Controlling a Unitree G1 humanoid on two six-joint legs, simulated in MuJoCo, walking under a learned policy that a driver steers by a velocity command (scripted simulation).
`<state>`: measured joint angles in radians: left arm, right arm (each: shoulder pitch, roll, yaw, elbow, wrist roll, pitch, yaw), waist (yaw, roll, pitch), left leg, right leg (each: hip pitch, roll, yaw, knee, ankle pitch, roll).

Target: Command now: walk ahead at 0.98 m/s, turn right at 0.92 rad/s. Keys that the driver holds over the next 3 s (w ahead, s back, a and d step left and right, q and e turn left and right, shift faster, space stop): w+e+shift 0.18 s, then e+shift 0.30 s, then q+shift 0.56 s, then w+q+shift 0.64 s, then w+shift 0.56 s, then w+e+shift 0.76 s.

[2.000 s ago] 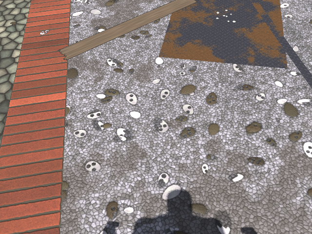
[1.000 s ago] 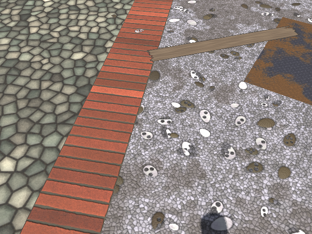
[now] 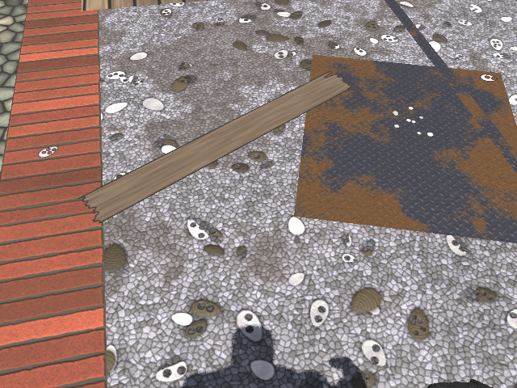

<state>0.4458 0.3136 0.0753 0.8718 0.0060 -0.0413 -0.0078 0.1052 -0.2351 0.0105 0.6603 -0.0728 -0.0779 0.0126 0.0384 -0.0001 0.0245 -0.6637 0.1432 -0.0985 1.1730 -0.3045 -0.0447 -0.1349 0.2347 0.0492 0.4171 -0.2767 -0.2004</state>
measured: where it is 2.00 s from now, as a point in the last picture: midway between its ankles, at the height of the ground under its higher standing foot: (269, 221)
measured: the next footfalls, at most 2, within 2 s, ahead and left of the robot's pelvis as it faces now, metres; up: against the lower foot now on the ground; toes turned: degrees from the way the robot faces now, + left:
left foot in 0.22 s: +0.45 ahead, +0.16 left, +0.00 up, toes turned -14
right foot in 0.60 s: +0.59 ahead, -0.16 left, +0.00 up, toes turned -32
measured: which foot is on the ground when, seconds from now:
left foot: up 0.00-0.20, down 0.22-0.60, up 0.62-1.00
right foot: down 0.00-0.20, up 0.22-0.58, down 0.60-1.00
